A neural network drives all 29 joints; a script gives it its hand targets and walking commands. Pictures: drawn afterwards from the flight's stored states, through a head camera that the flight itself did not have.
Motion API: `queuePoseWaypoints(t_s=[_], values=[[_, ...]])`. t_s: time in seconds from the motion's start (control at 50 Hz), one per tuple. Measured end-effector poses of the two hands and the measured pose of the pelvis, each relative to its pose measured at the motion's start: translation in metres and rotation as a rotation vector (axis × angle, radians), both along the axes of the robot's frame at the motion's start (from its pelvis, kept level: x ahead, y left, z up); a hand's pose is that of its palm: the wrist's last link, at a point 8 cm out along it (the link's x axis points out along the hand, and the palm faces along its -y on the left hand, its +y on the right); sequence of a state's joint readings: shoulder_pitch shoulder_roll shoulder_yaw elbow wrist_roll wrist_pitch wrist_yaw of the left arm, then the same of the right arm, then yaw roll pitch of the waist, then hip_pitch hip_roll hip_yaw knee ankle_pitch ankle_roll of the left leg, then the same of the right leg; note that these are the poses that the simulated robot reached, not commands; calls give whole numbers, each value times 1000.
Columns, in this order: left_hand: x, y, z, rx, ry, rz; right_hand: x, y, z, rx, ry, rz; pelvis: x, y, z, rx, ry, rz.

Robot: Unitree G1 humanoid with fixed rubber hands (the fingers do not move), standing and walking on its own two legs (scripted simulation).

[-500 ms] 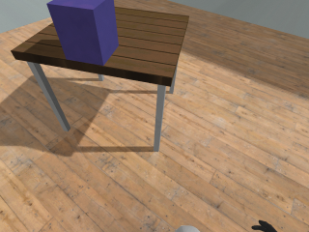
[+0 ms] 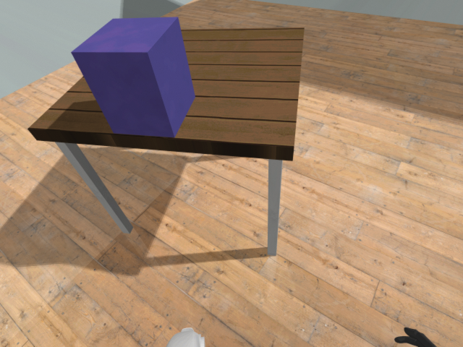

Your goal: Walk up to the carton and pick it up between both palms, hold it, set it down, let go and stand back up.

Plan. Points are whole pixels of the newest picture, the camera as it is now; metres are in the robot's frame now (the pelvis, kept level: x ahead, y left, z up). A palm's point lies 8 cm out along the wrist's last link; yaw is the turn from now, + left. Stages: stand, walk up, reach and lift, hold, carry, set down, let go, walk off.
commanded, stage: walk up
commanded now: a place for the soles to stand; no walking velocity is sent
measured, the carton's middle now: (144, 78) +0.81 +0.25 +0.09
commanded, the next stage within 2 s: none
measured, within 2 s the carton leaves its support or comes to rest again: neither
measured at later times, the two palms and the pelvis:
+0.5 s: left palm out of the picture +0.20 +0.47 -0.07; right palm out of the picture +0.13 -0.20 -0.12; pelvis +0.13 +0.13 -0.01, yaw -3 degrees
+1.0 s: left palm out of the picture +0.30 +0.65 -0.09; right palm (257, 287) +0.27 -0.03 -0.12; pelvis +0.23 +0.30 -0.02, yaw -6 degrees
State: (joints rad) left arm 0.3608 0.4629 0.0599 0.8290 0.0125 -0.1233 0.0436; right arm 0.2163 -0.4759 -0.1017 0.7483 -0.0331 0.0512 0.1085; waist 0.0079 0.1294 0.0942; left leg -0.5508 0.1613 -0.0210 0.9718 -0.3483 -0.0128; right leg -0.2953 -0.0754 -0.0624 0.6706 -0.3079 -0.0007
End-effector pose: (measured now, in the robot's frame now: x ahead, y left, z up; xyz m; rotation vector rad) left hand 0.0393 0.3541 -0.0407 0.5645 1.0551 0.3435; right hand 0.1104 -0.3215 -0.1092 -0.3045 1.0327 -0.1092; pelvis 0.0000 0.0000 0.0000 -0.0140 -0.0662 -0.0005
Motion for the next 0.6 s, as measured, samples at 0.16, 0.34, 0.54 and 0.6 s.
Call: queuePoseWaypoints(t_s=[0.16,0.34,0.54,0.6], values=[[13,100,-33,42,87,48,57,57,4,-70,-79,-12,43,75,-27,17,9,-18],[108,108,-44,-82,72,-62,7,108,11,-59,71,-149,85,113,-5,14,17,-42],[164,127,-27,-37,-3,-66,42,132,-17,-40,170,-139,138,139,-11,-2,-9,-42],[164,146,-15,-11,5,-28,81,146,-16,-29,120,-105,150,154,-7,-2,-13,-40]])
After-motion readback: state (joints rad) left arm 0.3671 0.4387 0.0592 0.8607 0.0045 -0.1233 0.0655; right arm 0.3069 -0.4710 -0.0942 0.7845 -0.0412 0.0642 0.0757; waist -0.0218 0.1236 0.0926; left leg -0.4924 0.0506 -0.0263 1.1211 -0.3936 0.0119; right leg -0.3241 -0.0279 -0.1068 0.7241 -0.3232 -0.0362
